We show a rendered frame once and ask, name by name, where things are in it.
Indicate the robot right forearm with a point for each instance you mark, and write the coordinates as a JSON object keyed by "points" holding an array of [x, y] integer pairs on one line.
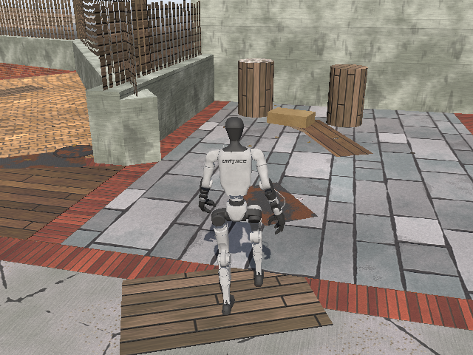
{"points": [[272, 199]]}

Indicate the robot left forearm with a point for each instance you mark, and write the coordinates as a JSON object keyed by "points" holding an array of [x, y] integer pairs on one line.
{"points": [[203, 193]]}

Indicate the right robot hand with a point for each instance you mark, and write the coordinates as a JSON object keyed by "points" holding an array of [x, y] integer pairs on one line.
{"points": [[280, 224]]}

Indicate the robot right upper arm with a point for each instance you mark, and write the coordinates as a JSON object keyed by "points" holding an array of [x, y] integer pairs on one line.
{"points": [[262, 168]]}

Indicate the robot torso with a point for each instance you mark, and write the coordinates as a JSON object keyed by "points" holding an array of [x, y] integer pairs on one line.
{"points": [[235, 178]]}

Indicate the robot left upper arm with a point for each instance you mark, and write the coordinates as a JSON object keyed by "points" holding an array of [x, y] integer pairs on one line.
{"points": [[208, 169]]}

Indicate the left robot hand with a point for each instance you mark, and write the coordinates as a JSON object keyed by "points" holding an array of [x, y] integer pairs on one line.
{"points": [[208, 202]]}

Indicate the right robot foot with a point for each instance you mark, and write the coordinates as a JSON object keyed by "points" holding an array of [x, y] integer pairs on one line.
{"points": [[259, 278]]}

